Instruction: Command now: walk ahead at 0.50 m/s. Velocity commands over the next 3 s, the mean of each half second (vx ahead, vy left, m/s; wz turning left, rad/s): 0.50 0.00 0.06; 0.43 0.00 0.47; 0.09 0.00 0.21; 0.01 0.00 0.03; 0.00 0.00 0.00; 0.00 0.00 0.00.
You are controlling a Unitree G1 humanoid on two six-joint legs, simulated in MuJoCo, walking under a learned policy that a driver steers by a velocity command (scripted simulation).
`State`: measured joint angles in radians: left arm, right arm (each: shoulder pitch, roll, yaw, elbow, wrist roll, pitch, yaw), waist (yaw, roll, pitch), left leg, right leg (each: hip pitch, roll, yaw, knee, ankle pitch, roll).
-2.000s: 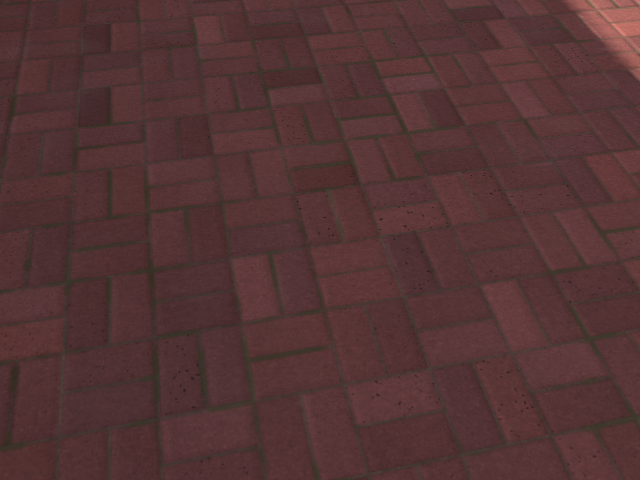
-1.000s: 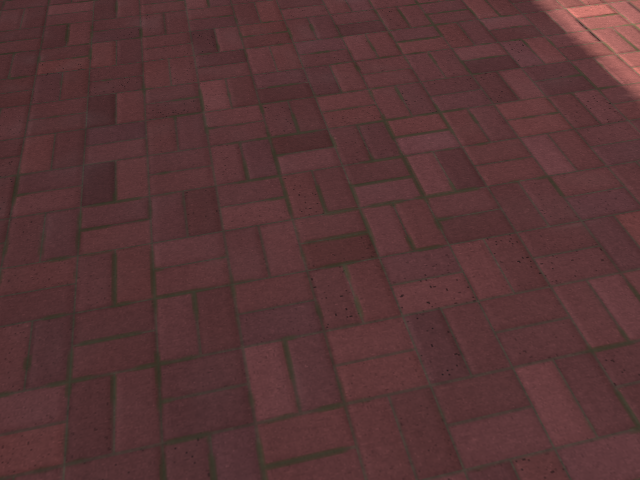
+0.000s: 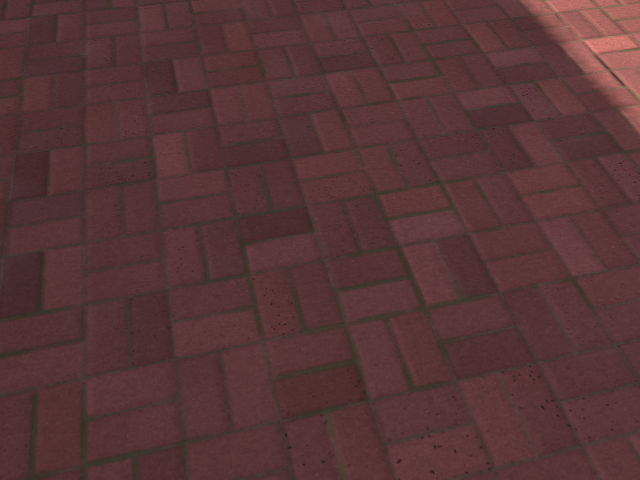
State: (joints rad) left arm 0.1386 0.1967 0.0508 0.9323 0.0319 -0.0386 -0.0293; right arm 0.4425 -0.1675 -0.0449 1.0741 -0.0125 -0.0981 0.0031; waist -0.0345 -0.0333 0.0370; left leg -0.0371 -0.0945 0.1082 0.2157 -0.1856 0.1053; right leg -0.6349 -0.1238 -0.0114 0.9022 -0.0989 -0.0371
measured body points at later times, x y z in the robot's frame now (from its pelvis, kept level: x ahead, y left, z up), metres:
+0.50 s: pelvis +0.28 -0.06 +0.00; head +0.30 -0.07 +0.45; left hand +0.27 +0.19 -0.14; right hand +0.36 -0.30 -0.15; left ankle +0.33 +0.10 -0.67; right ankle +0.27 -0.12 -0.75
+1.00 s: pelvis +0.53 +0.01 -0.01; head +0.57 +0.03 +0.44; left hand +0.56 +0.29 -0.14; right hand +0.68 -0.23 -0.14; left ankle +0.55 +0.05 -0.75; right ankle +0.57 -0.14 -0.66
